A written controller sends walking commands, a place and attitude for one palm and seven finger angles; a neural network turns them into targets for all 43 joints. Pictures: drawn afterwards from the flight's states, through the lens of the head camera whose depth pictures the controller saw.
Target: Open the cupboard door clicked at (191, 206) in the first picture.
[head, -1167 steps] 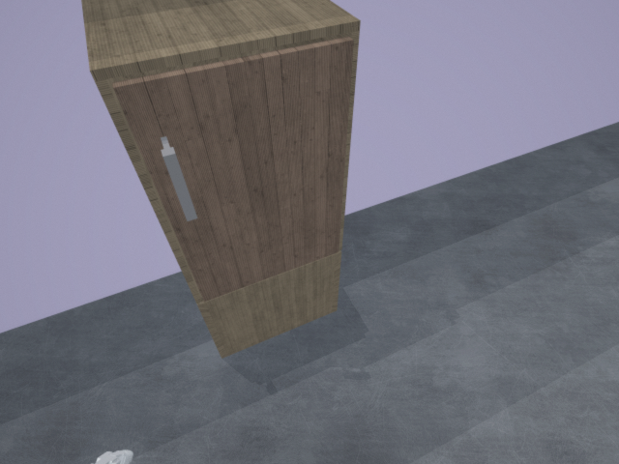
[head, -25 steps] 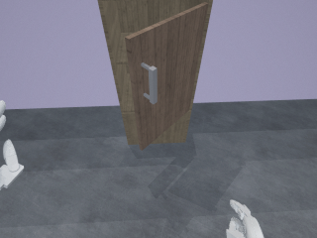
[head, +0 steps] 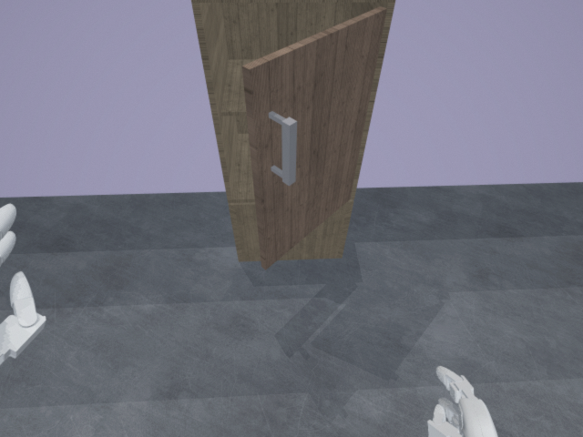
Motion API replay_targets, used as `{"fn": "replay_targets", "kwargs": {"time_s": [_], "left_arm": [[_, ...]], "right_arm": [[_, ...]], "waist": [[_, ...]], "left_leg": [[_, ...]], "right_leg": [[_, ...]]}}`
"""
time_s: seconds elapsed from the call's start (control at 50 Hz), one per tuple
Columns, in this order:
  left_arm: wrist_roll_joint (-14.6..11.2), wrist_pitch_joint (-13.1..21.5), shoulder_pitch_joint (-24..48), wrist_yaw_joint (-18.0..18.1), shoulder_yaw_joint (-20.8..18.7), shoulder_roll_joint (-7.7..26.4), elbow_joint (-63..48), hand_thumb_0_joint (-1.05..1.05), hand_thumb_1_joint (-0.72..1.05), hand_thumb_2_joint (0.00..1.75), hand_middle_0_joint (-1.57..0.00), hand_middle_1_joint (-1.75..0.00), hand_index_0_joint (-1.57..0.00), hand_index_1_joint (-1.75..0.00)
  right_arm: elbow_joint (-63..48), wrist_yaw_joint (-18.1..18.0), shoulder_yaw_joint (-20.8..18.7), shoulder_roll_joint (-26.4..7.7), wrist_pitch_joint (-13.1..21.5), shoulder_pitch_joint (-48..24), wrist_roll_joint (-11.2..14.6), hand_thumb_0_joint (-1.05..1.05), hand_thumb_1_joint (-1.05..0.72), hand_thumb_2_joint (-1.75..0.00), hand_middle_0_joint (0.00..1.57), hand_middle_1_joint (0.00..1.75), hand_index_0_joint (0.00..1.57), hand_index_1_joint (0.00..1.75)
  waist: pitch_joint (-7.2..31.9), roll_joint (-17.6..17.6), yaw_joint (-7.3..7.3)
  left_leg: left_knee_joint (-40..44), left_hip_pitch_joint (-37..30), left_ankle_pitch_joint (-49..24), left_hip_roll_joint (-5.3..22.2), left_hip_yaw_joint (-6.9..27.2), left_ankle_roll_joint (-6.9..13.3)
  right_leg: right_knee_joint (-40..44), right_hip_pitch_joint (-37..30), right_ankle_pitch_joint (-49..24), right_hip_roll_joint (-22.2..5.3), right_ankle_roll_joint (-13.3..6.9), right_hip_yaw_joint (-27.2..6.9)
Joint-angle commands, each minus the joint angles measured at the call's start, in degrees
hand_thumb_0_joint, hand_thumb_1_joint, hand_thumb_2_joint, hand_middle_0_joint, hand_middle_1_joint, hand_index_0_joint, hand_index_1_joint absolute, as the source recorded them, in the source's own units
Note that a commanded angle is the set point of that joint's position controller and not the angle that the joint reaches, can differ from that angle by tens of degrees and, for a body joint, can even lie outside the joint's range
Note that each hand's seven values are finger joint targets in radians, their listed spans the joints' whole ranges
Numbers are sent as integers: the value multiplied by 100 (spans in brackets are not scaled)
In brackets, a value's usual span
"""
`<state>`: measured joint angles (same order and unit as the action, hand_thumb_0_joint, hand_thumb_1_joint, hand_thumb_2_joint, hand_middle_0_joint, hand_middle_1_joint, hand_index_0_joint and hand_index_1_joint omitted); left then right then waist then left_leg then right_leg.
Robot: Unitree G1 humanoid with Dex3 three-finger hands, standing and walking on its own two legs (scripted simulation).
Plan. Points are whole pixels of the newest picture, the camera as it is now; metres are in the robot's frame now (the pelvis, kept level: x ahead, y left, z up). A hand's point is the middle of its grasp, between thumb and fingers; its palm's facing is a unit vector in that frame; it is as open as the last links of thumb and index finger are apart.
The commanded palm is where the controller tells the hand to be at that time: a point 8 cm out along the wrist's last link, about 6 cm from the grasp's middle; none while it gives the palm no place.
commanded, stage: stop stepping back and stand still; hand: left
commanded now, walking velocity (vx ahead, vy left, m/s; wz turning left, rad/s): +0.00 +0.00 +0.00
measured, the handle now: (282, 149) +0.62 +0.06 +0.04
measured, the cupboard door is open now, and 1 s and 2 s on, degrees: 43 43 43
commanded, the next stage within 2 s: let the arm hang, fingers relaxed in 0.32 s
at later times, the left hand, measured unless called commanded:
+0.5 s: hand (68, 356) +0.19 +0.27 +0.06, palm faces +0.26 -0.82 -0.52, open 7.4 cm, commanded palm none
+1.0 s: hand out of the picture -0.02 +0.19 -0.17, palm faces +0.06 -0.97 -0.25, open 7.3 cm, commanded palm none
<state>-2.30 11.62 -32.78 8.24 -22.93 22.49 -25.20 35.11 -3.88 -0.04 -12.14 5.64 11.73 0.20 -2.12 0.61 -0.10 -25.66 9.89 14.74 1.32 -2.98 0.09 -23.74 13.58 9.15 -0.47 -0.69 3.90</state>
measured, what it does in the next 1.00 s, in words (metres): stands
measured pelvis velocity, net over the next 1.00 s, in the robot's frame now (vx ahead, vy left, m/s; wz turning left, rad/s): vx -0.01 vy -0.01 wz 0.04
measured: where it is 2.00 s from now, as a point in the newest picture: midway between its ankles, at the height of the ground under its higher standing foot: outside the picture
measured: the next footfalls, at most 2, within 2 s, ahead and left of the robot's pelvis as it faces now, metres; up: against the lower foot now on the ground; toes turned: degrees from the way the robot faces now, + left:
none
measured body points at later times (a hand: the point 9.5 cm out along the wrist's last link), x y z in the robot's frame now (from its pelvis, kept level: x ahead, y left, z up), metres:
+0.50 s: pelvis -0.02 +0.01 +0.00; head -0.01 -0.01 +0.44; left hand +0.17 +0.32 +0.09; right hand +0.14 -0.24 -0.12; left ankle -0.01 +0.11 -0.74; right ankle +0.04 -0.11 -0.74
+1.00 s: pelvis -0.01 -0.01 +0.00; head +0.01 -0.02 +0.45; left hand -0.02 +0.24 -0.15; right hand -0.03 -0.23 -0.17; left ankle -0.01 +0.11 -0.74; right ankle +0.04 -0.11 -0.74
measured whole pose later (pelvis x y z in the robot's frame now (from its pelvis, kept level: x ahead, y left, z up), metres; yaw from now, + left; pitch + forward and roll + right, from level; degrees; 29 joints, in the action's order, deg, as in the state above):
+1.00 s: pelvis -0.01 -0.01 +0.00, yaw +2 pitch -1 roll +0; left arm 0.8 -1.2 -16.0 0.9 -1.1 11.4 62.0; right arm 61.7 -0.8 0.1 -9.7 -2.1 18.4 -1.3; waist -3.3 1.3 0.2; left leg -27.0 12.1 13.8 0.8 -0.7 -0.4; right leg -25.7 15.2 9.5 -1.1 -1.8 5.9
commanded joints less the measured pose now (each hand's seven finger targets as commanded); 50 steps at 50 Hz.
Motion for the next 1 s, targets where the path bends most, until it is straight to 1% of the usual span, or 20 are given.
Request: {"fn": "replay_targets", "kwargs": {"time_s": [0.0, 0.04, 0.16, 0.38, 0.4, 0.42, 0.44, 0.46, 0.48, 0.52, 0.54, 0.58, 0.62, 0.66, 0.7, 0.76, 0.82, 0.84, 0.92, 0.98], "left_arm": [[3, 352, 383, 161, -652, 937, -1145, 0, 90, 90, -20, -30, -20, -30], [32, 355, 490, 172, -670, 1013, -1253, 0, 90, 90, -20, -30, -20, -30], [54, 328, 509, 192, -613, 947, -1071, 0, 90, 90, -20, -30, -20, -30], [43, 324, 299, 187, -667, 979, -1074, 0, 90, 90, -20, -30, -20, -30], [482, -539, 869, -638, 1763, 89, 3443, 0, 90, 90, -20, -30, -20, -30], [390, -941, 826, -777, 1557, -9, 3625, 0, 90, 90, -20, -30, -20, -30], [387, -1048, 865, -809, 1595, -51, 3516, 0, 90, 90, -20, -30, -20, -30], [388, -1071, 1033, -812, 1621, -104, 3673, 0, 90, 90, -20, -30, -20, -30], [426, -1071, 1200, -817, 1651, -67, 3920, 0, 90, 90, -20, -30, -20, -30], [467, -1049, 1420, -816, 1699, 81, 4560, 0, 90, 90, -20, -30, -20, -30], [491, -1055, 1558, -807, 1722, 166, 4875, 0, 90, 90, -20, -30, -20, -30], [452, -1109, 1825, -783, 1830, 163, 5579, 0, 90, 90, -20, -30, -20, -30], [403, -1166, 2060, -747, 1957, 64, 6121, 0, 90, 90, -20, -30, -20, -30], [378, -1194, 2135, -720, 2032, -55, 6579, 0, 90, 90, -20, -30, -20, -30], [342, -1187, 1924, -711, 2067, -187, 7057, 0, 90, 90, -20, -30, -20, -30], [337, -1165, 1664, -682, 1994, -366, 7592, 0, 90, 90, -20, -30, -20, -30], [302, -1134, 1674, -692, 2041, -369, 7994, 0, 90, 90, -20, -30, -20, -30], [307, -1131, 1727, -689, 2042, -353, 8078, 0, 90, 90, -20, -30, -20, -30], [297, -1135, 1755, -687, 2056, -463, 8401, 0, 90, 90, -20, -30, -20, -30], [297, -1137, 1735, -673, 2050, -512, 8545, 0, 90, 90, -20, -30, -20, -30]], "right_arm": [[-842, -66, -234, -668, 360, -452, -21, 0, -90, -90, 20, 30, 20, 30], [-816, -78, -265, -691, 400, -480, -24, 0, -90, -90, 20, 30, 20, 30], [-777, -76, -246, -687, 415, -426, -22, 0, -90, -90, 20, 30, 20, 30], [-777, -64, -246, -683, 399, -389, -24, 0, -90, -90, 20, 30, 20, 30], [714, 492, -485, -1742, 524, -709, -6, 0, -90, -90, 20, 30, 20, 30], [723, 489, -462, -1467, 141, -189, -23, 0, -90, -90, 20, 30, 20, 30], [602, 464, -460, -1424, 50, -96, -40, 0, -90, -90, 20, 30, 20, 30], [637, 446, -423, -1413, -22, -134, -93, 0, -90, -90, 20, 30, 20, 30], [619, 433, -361, -1402, -100, -256, -123, 0, -90, -90, 20, 30, 20, 30], [717, 429, -317, -1419, -197, -336, -172, 0, -90, -90, 20, 30, 20, 30], [746, 428, -306, -1325, -270, -243, -168, 0, -90, -90, 20, 30, 20, 30], [977, 418, -225, -1026, -419, 25, -162, 0, -90, -90, 20, 30, 20, 30], [1235, 393, -155, -809, -535, 166, -182, 0, -90, -90, 20, 30, 20, 30], [1433, 390, -104, -685, -575, 166, -187, 0, -90, -90, 20, 30, 20, 30], [1598, 363, -58, -646, -563, 68, -196, 0, -90, -90, 20, 30, 20, 30], [1798, 310, -84, -562, -587, 141, -201, 0, -90, -90, 20, 30, 20, 30], [2072, 287, -87, -488, -617, 422, -176, 0, -90, -90, 20, 30, 20, 30], [2113, 285, -108, -487, -634, 541, -164, 0, -90, -90, 20, 30, 20, 30], [2408, 267, -117, -383, -659, 925, -171, 0, -90, -90, 20, 30, 20, 30], [2556, 263, -100, -275, -653, 1103, -175, 0, -90, -90, 20, 30, 20, 30]], "waist": [[414, 276, -24], [441, 379, -28], [367, 175, -29], [478, 181, -42], [-165, 256, 262], [281, 396, 182], [239, 441, 167], [370, 483, 136], [317, 241, 84], [474, -712, 0], [577, -1253, 8], [704, -1725, 131], [687, -1226, 191], [535, -78, 182], [466, 812, 36], [433, 1237, -71], [261, 875, -41], [79, 485, -15], [-247, -173, 56], [-288, -311, 76]], "left_leg": [[779, 887, 76, 162, 352, 52], [759, 839, 123, 122, 343, 42], [863, 924, 258, 127, 404, 33], [885, 962, 35, 116, 394, 26], [-23, 1353, -924, 328, 723, 56], [57, 832, -1369, 482, 634, 65], [89, 825, -1676, 587, 633, 114], [258, 1258, -1157, 735, 952, 299], [372, 1491, -926, 752, 1072, 403], [174, 1341, -799, 596, 1015, 400], [-54, 1147, -660, 417, 874, 330], [-543, 603, -281, -6, 453, 198], [-606, 231, -162, -67, 312, 131], [-289, 250, -333, 70, 471, 140], [241, 713, -324, 302, 741, 176], [459, 1025, -16, 377, 777, 156], [495, 979, 222, 306, 714, 124], [481, 917, 246, 322, 702, 124], [506, 765, 415, 261, 612, 158], [491, 664, 340, 242, 546, 173]], "right_leg": [[458, -889, 1, -180, 136, -574], [556, -849, 103, -191, 123, -605], [655, -845, 352, -161, 149, -524], [588, -1044, 0, -112, 160, -435], [-326, 9, -489, -550, -80, -170], [-283, 278, -220, -507, -148, -459], [-453, 327, 58, -343, -128, -327], [-796, 192, 531, -290, -138, -266], [-950, 61, 576, -227, -143, -309], [-706, -173, 306, -338, -188, -436], [-434, -157, 177, -544, -255, -622], [91, 135, 141, -1040, -464, -1041], [287, 398, 420, -1128, -527, -1066], [205, 441, 872, -906, -408, -931], [-15, -65, 708, -618, -219, -692], [35, -567, 408, -558, -202, -512], [289, -526, 601, -604, -237, -609], [393, -369, 752, -609, -242, -592], [671, -5, 1311, -647, -237, -668], [724, 95, 1435, -655, -230, -689]]}}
